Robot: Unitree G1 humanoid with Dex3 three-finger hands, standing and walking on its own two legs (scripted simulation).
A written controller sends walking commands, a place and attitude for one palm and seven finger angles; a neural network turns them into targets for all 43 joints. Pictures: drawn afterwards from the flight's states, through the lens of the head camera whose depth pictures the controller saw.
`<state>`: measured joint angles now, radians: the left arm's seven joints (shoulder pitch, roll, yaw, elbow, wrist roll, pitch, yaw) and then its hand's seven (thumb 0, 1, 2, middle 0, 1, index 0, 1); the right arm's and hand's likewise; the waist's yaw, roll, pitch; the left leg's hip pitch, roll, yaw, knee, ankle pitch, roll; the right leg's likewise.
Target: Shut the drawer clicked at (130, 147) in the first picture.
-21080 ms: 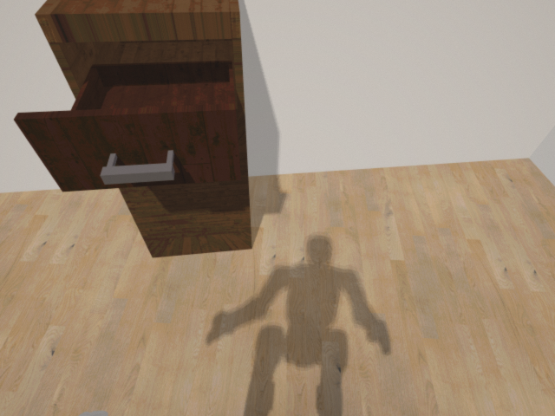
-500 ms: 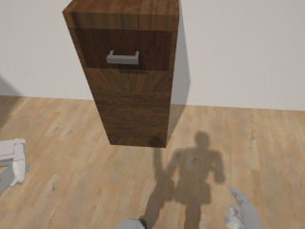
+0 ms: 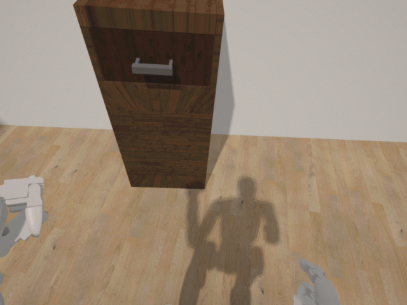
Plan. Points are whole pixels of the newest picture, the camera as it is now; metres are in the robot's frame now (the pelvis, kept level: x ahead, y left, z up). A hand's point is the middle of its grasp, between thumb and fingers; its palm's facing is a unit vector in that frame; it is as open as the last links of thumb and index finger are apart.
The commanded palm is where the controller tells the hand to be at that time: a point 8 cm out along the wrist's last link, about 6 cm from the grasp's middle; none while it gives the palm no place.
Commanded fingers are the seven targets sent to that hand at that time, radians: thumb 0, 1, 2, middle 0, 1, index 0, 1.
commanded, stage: stop stepping back and stand still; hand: left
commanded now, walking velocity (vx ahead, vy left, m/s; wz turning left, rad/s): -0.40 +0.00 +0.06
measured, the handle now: (153, 65) +0.78 +0.22 +0.04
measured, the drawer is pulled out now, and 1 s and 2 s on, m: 0.00 0.00 0.00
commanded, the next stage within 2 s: let the arm hang, fingers relaxed in 1.16 s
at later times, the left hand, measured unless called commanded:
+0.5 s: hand out of the picture +0.10 +0.25 +0.17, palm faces +0.42 -0.82 -0.39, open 3.3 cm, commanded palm +0.04 +0.29 +0.19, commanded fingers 0.00 0.90 0.90 -1.40 -1.60 -1.40 -1.60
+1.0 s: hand out of the picture +0.08 +0.27 +0.16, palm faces +0.39 -0.82 -0.42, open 3.3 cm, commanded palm +0.03 +0.31 +0.19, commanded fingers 0.00 0.90 0.90 -1.40 -1.60 -1.40 -1.60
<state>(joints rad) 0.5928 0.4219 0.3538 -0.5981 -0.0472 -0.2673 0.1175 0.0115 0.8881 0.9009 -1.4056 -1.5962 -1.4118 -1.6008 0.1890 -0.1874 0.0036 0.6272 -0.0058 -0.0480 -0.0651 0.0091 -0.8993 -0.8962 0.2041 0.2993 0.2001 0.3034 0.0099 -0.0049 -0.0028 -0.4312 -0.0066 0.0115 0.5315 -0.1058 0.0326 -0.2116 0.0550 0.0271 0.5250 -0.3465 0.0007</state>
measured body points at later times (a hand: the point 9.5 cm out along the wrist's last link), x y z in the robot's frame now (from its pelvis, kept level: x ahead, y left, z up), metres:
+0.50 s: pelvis -0.09 +0.00 +0.00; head -0.10 +0.01 +0.45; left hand +0.07 +0.29 +0.19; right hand +0.04 -0.26 -0.08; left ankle -0.08 +0.13 -0.73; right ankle -0.08 -0.10 -0.73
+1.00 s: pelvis -0.10 +0.03 +0.01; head -0.09 +0.04 +0.46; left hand +0.06 +0.31 +0.19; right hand +0.07 -0.19 -0.07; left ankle -0.09 +0.13 -0.73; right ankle -0.08 -0.10 -0.73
